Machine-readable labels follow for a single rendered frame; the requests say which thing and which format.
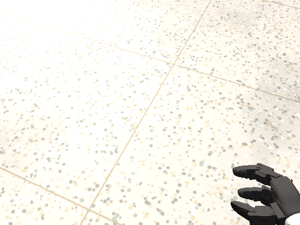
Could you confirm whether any robot right hand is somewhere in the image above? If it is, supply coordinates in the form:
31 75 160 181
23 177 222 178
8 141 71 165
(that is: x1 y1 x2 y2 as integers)
231 163 300 225

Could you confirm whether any right robot forearm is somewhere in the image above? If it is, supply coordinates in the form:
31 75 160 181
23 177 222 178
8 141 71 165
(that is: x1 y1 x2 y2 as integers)
285 213 300 225

